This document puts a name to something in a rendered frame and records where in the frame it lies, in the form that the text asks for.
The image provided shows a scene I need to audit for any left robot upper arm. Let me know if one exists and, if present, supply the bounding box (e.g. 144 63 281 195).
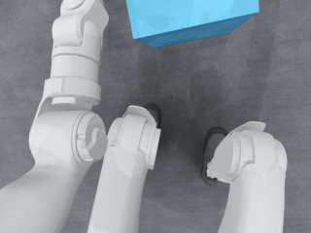
0 110 109 233

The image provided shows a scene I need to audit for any carton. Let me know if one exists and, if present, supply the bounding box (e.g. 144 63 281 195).
126 0 259 49

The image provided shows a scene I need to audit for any robot left foot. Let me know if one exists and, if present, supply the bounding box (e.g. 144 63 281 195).
144 103 162 129

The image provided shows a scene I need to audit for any robot right shin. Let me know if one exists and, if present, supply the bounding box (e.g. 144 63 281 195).
206 121 288 183

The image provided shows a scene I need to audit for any robot left forearm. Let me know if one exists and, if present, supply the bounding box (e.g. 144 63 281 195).
29 0 109 146

